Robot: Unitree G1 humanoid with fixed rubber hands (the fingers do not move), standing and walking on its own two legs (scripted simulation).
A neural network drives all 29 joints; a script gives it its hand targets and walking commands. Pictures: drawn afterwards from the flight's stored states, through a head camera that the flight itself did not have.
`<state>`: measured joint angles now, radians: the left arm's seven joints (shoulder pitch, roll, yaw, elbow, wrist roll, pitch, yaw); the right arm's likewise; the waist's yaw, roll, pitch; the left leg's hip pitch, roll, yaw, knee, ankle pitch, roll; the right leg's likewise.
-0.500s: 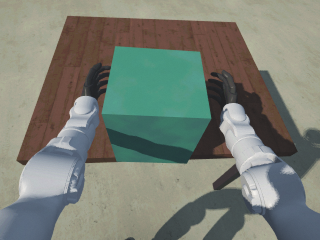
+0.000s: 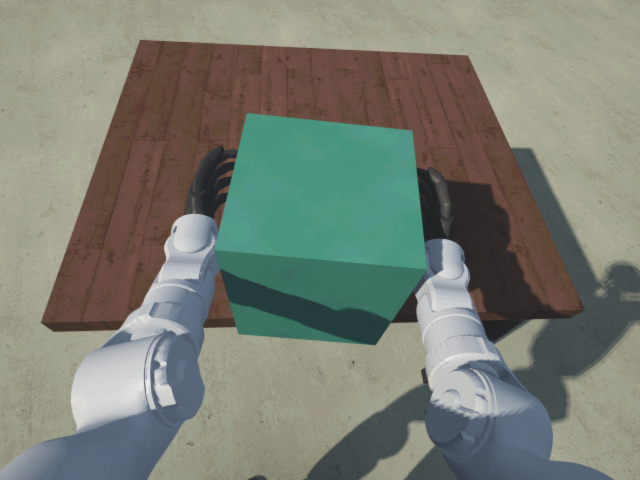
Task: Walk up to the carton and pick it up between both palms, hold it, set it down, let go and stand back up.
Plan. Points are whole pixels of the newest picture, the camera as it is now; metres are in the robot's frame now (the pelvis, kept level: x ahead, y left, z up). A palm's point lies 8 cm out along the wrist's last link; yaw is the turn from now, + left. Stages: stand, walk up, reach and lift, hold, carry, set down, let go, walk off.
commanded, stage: reach and lift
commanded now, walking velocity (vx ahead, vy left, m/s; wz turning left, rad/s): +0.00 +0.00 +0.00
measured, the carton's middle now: (317, 241) +0.43 +0.02 +0.01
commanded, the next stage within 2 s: none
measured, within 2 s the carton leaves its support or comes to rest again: leaves its support in 1.44 s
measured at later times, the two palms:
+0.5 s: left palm (201, 216) +0.42 +0.17 +0.06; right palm (439, 234) +0.42 -0.13 +0.06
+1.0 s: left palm (201, 216) +0.42 +0.17 +0.05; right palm (438, 235) +0.42 -0.13 +0.06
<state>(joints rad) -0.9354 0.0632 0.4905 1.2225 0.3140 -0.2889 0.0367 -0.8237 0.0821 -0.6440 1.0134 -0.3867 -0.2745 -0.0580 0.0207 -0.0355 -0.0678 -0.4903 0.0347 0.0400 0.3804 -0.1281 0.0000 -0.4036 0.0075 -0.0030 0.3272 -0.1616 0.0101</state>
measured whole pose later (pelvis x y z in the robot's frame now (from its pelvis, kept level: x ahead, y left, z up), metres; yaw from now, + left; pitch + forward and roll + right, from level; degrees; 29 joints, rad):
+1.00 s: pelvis +0.01 -0.01 +0.01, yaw +0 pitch +10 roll +0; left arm -0.80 -0.03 0.55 0.98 0.42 -0.15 -0.02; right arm -0.74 0.14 -0.70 0.91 -0.50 -0.24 -0.01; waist 0.04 -0.05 -0.03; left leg -0.35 0.04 0.07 0.30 -0.12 0.00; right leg -0.28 0.00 -0.03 0.28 -0.17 0.00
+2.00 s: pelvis -0.01 -0.01 +0.01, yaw +0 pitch +6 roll -1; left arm -0.80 0.00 0.42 0.94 0.31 -0.08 0.04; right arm -0.74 0.04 -0.46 1.03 -0.26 -0.28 -0.10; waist 0.05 -0.07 -0.05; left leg -0.29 0.06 0.10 0.26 -0.07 -0.01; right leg -0.22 0.01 -0.04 0.24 -0.12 -0.01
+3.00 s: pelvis -0.02 -0.01 +0.01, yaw +2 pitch -8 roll -1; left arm -0.69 -0.02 0.32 0.32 0.36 0.57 -0.01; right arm -0.73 -0.02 -0.12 0.73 0.10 0.15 -0.13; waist -0.07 -0.09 0.05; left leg -0.05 0.03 0.06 0.31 -0.12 0.00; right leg 0.05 -0.02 -0.08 0.27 -0.17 0.01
